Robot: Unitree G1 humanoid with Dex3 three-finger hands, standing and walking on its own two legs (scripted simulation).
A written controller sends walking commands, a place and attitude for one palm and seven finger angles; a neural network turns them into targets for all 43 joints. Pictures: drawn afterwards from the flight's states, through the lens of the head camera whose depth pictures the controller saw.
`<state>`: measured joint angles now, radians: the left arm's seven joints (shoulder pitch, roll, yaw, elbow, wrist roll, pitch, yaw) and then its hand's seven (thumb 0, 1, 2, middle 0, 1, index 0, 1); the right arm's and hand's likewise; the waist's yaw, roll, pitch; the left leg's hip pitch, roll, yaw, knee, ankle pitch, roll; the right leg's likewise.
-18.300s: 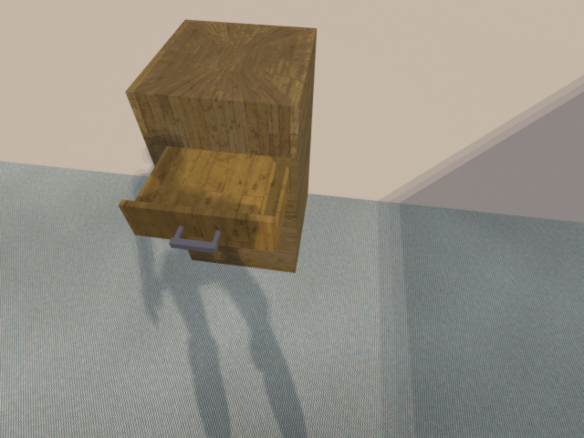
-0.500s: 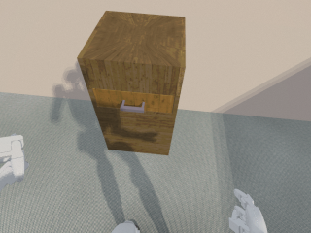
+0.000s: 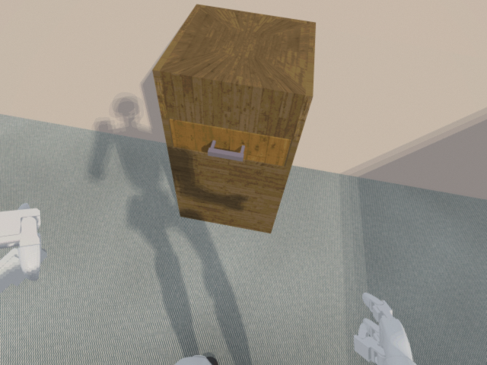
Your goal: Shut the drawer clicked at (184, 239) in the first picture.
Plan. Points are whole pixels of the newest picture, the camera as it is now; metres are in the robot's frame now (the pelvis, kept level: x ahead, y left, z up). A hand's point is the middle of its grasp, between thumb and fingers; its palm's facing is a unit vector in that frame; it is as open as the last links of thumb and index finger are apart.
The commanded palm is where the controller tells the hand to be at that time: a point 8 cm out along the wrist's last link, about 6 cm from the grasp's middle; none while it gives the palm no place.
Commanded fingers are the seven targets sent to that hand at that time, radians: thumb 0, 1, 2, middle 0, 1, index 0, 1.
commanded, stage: stop stepping back and stand still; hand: left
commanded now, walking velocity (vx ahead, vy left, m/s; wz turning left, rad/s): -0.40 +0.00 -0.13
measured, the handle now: (227, 150) +0.74 +0.10 -0.22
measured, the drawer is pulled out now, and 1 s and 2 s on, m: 0.00 0.00 0.00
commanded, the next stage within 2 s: let the arm hang, fingers relaxed in 0.78 s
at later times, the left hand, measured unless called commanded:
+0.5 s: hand (16, 340) +0.12 +0.23 +0.17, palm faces +0.29 -0.87 -0.40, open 3.2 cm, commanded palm +0.05 +0.27 +0.18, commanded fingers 0.00 0.90 0.90 -1.40 -1.60 -1.40 -1.60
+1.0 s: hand out of the picture +0.11 +0.23 +0.00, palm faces +0.13 -0.91 -0.40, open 3.1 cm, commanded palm none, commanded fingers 0.00 0.90 0.90 -1.12 -1.30 -1.12 -1.30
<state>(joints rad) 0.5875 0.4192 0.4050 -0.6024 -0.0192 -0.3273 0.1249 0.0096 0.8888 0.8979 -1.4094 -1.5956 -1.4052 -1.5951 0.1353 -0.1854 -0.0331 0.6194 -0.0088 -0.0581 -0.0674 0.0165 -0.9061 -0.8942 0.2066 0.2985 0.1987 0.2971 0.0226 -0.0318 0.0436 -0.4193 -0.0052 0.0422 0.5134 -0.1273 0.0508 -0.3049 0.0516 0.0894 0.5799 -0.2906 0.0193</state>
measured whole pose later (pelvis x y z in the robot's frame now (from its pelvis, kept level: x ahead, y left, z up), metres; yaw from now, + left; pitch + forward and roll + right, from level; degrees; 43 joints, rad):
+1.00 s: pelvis -0.12 +0.01 -0.01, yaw -4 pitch +0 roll +0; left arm 0.33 0.27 0.16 0.14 0.04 -0.04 0.03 0.00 0.90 0.90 -1.36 -1.56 -1.36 -1.56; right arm 0.17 -0.25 -0.03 0.77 -0.02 -0.05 -0.01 0.01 -0.91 -0.89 0.20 0.30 0.20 0.30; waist 0.01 0.06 -0.03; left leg -0.39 0.02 0.03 0.63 -0.24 0.01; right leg -0.29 -0.02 -0.09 0.64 -0.35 -0.02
